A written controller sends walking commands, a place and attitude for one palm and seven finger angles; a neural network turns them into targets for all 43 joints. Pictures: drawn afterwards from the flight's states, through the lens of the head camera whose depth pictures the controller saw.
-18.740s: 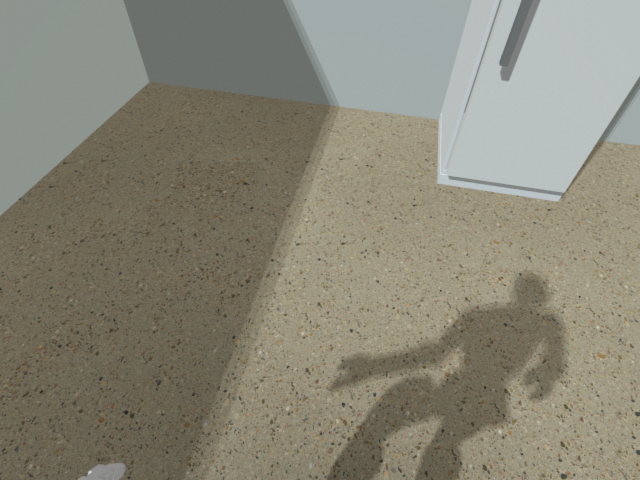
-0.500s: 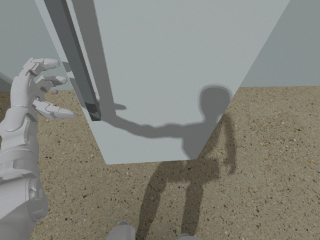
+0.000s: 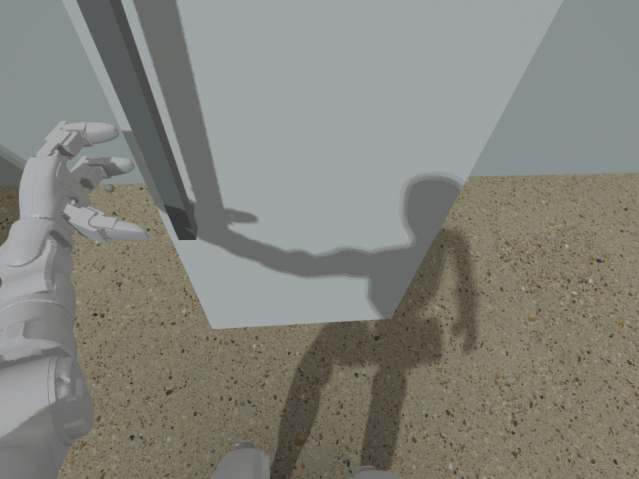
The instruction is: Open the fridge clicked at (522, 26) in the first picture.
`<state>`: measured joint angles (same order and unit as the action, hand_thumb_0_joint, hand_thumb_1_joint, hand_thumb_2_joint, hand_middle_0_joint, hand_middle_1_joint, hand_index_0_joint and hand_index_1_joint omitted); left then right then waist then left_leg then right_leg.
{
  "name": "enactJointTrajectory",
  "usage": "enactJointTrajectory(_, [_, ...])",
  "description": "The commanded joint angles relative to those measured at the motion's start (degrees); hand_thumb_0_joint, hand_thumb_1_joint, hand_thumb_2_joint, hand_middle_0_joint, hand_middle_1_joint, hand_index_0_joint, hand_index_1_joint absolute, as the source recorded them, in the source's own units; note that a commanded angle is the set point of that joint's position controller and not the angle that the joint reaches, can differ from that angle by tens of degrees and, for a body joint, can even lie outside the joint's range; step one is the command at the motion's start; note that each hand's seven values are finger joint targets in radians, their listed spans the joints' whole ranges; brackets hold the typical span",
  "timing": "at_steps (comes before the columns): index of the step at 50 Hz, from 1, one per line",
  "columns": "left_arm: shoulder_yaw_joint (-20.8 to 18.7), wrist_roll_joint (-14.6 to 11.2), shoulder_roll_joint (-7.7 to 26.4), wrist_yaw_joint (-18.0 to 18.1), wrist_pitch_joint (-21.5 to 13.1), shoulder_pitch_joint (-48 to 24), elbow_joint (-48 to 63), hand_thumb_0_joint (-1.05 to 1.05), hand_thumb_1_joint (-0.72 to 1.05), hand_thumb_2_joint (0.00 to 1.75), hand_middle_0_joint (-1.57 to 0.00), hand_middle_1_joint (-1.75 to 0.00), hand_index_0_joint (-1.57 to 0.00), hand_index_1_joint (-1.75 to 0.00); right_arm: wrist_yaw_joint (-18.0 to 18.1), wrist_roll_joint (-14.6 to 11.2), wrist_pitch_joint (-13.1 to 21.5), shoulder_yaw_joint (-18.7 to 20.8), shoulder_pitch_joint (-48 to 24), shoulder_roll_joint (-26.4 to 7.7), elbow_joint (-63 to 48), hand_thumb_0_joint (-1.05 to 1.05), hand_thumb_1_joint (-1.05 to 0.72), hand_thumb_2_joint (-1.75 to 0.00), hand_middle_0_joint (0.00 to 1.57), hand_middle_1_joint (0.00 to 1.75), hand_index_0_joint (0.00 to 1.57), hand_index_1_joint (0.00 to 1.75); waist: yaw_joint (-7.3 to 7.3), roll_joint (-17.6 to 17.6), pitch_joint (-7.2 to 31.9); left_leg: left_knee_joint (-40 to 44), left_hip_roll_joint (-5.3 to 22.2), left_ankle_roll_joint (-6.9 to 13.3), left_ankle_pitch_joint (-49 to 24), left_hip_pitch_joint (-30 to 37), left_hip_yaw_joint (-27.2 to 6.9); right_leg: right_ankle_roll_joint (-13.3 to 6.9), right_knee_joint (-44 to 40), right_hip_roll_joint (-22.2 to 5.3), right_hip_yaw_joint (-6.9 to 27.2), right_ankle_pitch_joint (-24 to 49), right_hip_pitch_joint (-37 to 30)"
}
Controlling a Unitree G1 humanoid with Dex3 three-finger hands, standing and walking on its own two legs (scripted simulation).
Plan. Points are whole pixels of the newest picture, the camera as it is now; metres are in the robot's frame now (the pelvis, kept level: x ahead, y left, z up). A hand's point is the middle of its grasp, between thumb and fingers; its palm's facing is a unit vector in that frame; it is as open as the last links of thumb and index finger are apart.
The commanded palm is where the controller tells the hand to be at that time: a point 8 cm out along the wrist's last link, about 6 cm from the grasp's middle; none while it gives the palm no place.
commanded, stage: feel for the door with the fingertips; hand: left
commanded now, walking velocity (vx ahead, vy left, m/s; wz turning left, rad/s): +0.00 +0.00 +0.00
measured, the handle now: (145, 99) +0.52 +0.20 +0.17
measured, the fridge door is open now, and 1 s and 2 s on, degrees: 0 0 0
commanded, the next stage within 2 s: slide the fingers in behind the handle in 0.62 s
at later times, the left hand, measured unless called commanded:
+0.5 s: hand (138, 173) +0.47 +0.22 +0.10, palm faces +0.08 -1.00 -0.01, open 14.0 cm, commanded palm +0.44 +0.27 +0.09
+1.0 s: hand (134, 176) +0.47 +0.23 +0.10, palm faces +0.06 -1.00 +0.01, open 13.8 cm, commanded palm +0.44 +0.27 +0.09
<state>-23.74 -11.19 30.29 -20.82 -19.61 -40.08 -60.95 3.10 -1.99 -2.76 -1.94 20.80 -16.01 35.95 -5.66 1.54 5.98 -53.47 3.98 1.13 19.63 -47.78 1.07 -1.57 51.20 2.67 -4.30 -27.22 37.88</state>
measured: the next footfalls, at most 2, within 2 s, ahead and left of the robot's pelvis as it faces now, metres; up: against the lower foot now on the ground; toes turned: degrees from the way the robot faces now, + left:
none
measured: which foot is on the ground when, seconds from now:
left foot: down 0.00-1.00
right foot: down 0.00-1.00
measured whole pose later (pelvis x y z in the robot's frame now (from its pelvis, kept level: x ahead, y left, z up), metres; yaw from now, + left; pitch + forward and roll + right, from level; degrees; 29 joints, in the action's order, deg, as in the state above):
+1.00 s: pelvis +0.01 +0.00 +0.00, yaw -1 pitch +15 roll -3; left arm -23.0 -9.3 28.3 -16.4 -20.0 -42.1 -60.8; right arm 1.9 -1.3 -3.3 -1.4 22.0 -15.6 35.9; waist -6.8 1.5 6.4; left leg -54.4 4.1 1.4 20.6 -49.4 1.6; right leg -1.2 51.8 2.8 -3.6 -27.7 39.5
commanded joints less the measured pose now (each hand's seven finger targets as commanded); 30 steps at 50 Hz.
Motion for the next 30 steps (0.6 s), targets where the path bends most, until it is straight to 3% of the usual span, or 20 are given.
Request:
enactJointTrajectory(1, [-1.2,-0.9,14.9,0.4,-4.2,-25.1,12.8,0.00,-0.50,0.30,-0.30,-1.20,-0.30,-1.20,1.0,-0.1,1.8,3.9,4.5,-9.3,-4.5,0.00,-0.90,-0.90,0.20,0.30,0.20,0.30,-0.62,4.7,19.9,4.9,-2.2,1.5,-9.5,22.0,-3.0,1.0,-8.1,0.9,3.6,15.4,2.2])
enactJointTrajectory(4, [0.3,-0.8,12.9,1.2,-4.4,-25.1,13.4,0.00,-0.50,0.30,-0.30,-1.20,-0.30,-1.20,0.8,-0.1,2.0,4.0,4.4,-9.2,-4.5,0.00,-0.90,-0.90,0.20,0.30,0.20,0.30,-0.71,5.8,20.9,4.8,-2.2,1.4,-10.1,23.0,-3.2,0.9,-7.8,0.9,3.6,15.5,2.8])
enactJointTrajectory(8, [0.2,-0.3,12.5,2.9,-4.0,-25.6,13.2,0.00,-0.50,0.30,-0.30,-1.20,-0.30,-1.20,0.7,0.1,2.1,4.0,4.7,-9.1,-4.5,0.00,-0.90,-0.90,0.20,0.30,0.20,0.30,-0.89,4.2,19.8,5.0,-2.2,1.6,-8.9,22.3,-3.5,0.8,-8.0,0.9,3.3,14.0,3.2])
enactJointTrajectory(12, [1.8,0.4,9.8,4.6,-4.0,-25.0,15.2,0.00,-0.50,0.30,-0.30,-1.20,-0.30,-1.20,0.2,0.2,2.1,4.2,4.5,-8.8,-4.6,0.00,-0.90,-0.90,0.20,0.30,0.20,0.30,-0.42,6.5,21.0,5.3,-1.9,1.0,-10.2,25.4,-3.8,0.6,-7.6,1.0,2.6,14.2,4.2])
enactJointTrajectory(13, [1.2,0.2,9.9,5.2,-4.3,-25.5,15.6,0.00,-0.50,0.30,-0.30,-1.20,-0.30,-1.20,0.1,0.4,2.2,4.1,4.8,-8.8,-4.4,0.00,-0.90,-0.90,0.20,0.30,0.20,0.30,-0.50,5.7,20.8,5.1,-2.0,1.2,-10.8,25.2,-4.0,0.6,-7.5,1.1,2.5,14.8,4.0])
enactJointTrajectory(14, [-0.9,0.7,12.4,5.8,-4.1,-24.1,13.5,0.00,-0.50,0.30,-0.30,-1.20,-0.30,-1.20,0.1,0.3,2.0,4.2,5.0,-9.2,-4.4,0.00,-0.90,-0.90,0.20,0.30,0.20,0.30,0.06,3.6,20.6,5.4,-1.9,1.1,-10.1,23.8,-4.0,0.7,-7.5,1.1,2.7,14.4,3.4])
enactJointTrajectory(15, [0.2,0.9,11.8,6.2,-3.7,-25.7,12.8,0.00,-0.50,0.30,-0.30,-1.20,-0.30,-1.20,0.2,0.3,1.9,3.9,4.7,-9.0,-4.3,0.00,-0.90,-0.90,0.20,0.30,0.20,0.30,-0.99,2.7,19.1,5.4,-2.0,1.3,-8.8,22.1,-3.7,1.1,-7.9,0.9,3.0,14.1,3.2])
enactJointTrajectory(17, [-0.4,1.7,13.6,6.8,-3.3,-28.2,11.4,0.00,-0.50,0.30,-0.30,-1.20,-0.30,-1.20,0.3,0.3,1.9,3.7,4.9,-9.2,-4.2,0.00,-0.90,-0.90,0.20,0.30,0.20,0.30,-1.38,3.0,17.5,5.6,-2.1,1.4,-6.7,20.3,-3.5,1.1,-8.3,0.8,3.3,12.5,3.4])
enactJointTrajectory(18, [-2.5,2.2,16.2,7.3,-4.1,-29.7,12.0,0.00,-0.50,0.30,-0.30,-1.20,-0.30,-1.20,0.5,0.5,2.0,3.7,5.3,-9.4,-3.9,0.00,-0.90,-0.90,0.20,0.30,0.20,0.30,-0.95,3.6,18.6,5.2,-2.2,1.4,-7.5,20.6,-3.7,0.9,-7.8,0.8,3.4,12.9,2.9])
enactJointTrajectory(19, [-1.5,2.5,15.3,7.3,-4.7,-29.9,13.0,0.00,-0.50,0.30,-0.30,-1.20,-0.30,-1.20,0.4,0.4,2.0,3.8,5.2,-9.2,-4.1,0.00,-0.90,-0.90,0.20,0.30,0.20,0.30,-0.84,5.7,21.1,5.3,-2.1,1.2,-8.7,22.5,-3.7,0.9,-7.6,0.7,3.6,13.7,3.0])
enactJointTrajectory(22, [-0.2,2.3,13.0,6.6,-5.5,-28.5,12.5,0.00,-0.50,0.30,-0.30,-1.20,-0.30,-1.20,0.2,0.6,2.1,3.9,5.6,-8.9,-3.9,0.00,-0.90,-0.90,0.20,0.30,0.20,0.30,-1.02,5.7,22.6,4.7,-1.9,1.0,-11.8,24.9,-3.8,0.8,-7.1,1.0,3.1,15.9,3.3])
enactJointTrajectory(26, [1.1,1.7,11.7,5.0,-4.1,-28.6,8.4,0.00,-0.50,0.30,-0.30,-1.20,-0.30,-1.20,0.1,0.4,1.8,3.9,6.3,-9.3,-3.4,0.00,-0.90,-0.90,0.20,0.30,0.20,0.30,-1.86,4.0,19.8,4.8,-1.9,1.2,-10.3,22.5,-3.8,1.0,-7.5,1.1,3.0,15.2,4.4])
enactJointTrajectory(30, [-0.7,1.6,13.6,4.7,-3.6,-28.6,8.5,0.00,-0.50,0.30,-0.30,-1.20,-0.30,-1.20,0.2,0.6,1.5,4.2,7.0,-9.5,-3.3,0.00,-0.90,-0.90,0.20,0.30,0.20,0.30,-1.35,4.4,21.8,4.2,-1.9,1.2,-12.9,23.4,-3.8,0.8,-7.0,1.1,2.9,17.1,3.8])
